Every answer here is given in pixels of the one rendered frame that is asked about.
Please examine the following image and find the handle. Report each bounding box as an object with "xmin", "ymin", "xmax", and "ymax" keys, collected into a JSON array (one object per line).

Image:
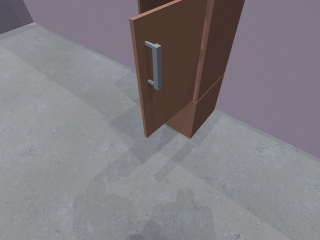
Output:
[{"xmin": 144, "ymin": 41, "xmax": 162, "ymax": 90}]

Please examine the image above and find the cupboard door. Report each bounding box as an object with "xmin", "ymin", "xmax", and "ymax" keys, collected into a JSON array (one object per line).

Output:
[{"xmin": 129, "ymin": 0, "xmax": 208, "ymax": 138}]

